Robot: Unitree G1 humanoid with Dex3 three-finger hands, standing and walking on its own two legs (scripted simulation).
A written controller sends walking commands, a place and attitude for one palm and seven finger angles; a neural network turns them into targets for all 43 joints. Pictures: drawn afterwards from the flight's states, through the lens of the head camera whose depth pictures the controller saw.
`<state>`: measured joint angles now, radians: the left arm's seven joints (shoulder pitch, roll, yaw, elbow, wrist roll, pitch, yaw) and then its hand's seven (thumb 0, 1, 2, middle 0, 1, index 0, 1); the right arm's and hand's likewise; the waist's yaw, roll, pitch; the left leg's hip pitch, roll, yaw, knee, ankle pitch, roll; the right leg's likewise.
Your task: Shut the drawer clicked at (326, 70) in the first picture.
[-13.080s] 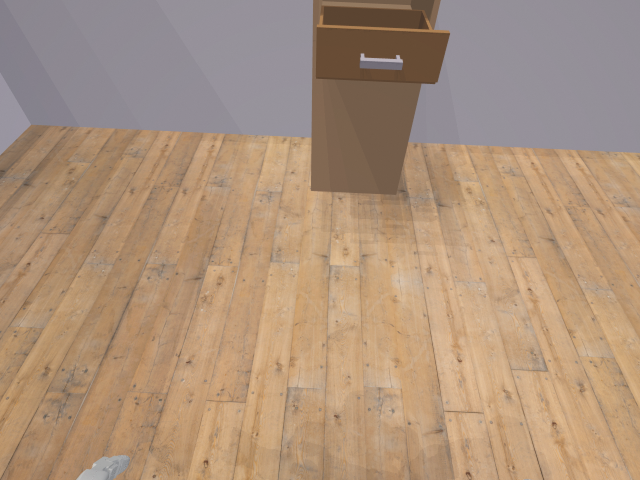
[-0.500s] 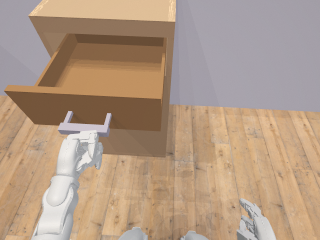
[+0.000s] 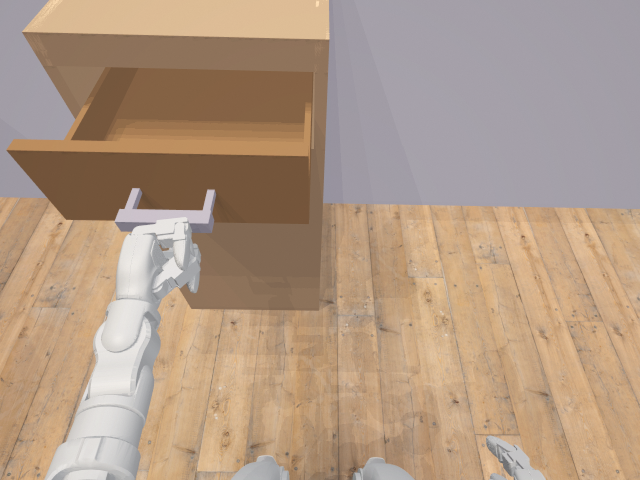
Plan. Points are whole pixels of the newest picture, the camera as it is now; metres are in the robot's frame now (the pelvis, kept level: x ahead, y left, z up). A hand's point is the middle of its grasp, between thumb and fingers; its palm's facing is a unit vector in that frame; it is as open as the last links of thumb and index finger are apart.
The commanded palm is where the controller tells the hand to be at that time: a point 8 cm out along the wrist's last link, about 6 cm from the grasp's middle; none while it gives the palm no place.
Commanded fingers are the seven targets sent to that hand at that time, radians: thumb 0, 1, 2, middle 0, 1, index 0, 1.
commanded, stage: push the drawer shut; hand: left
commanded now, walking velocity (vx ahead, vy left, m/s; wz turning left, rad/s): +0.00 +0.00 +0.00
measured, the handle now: (169, 208) +0.45 +0.21 +0.06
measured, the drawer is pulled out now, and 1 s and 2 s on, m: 0.17 0.06 0.00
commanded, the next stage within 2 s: pull the fist back off the drawer in 1.70 s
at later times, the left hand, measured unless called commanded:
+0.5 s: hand (202, 226) +0.42 +0.16 +0.05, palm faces +0.03 -1.00 -0.03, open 3.0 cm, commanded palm +0.40 +0.21 +0.06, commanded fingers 0.00 0.90 0.90 -1.40 -1.60 -1.40 -1.60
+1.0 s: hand (209, 190) +0.48 +0.16 +0.05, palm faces +0.04 -1.00 -0.02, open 3.1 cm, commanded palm +0.47 +0.21 +0.06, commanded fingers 0.00 0.90 0.90 -1.40 -1.60 -1.40 -1.60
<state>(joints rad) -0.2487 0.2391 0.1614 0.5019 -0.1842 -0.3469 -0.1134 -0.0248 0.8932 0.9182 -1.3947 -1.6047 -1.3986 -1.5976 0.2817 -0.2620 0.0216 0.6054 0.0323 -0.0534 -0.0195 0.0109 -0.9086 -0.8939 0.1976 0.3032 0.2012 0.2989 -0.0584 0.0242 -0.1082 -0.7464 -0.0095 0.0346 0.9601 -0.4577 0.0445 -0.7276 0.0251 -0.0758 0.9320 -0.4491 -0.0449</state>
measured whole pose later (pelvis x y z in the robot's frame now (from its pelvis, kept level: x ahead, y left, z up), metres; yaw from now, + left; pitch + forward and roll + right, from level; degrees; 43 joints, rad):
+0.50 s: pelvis -0.01 +0.00 -0.01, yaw +0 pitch +16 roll -1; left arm -0.56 0.28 0.21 0.83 -0.14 -0.39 -0.10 -0.03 0.87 0.93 -1.40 -1.60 -1.40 -1.60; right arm 0.29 -0.25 0.03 0.63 0.02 -0.01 -0.01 0.01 -0.91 -0.89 0.20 0.30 0.20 0.30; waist -0.09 0.02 -0.10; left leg -0.82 -0.01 0.03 0.99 -0.45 0.05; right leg -0.80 0.02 -0.08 0.96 -0.44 -0.04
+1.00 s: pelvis -0.01 +0.00 -0.01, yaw -1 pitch +20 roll -2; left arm -0.80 0.38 0.33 1.10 -0.09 -0.44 -0.11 -0.01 0.86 0.92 -1.40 -1.60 -1.40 -1.60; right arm 0.36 -0.26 0.03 0.65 0.00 0.04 0.01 0.01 -0.91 -0.89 0.20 0.30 0.20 0.30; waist -0.15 0.02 -0.11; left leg -0.90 0.01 0.04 1.02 -0.46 0.05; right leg -0.88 0.04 -0.07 0.97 -0.44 -0.04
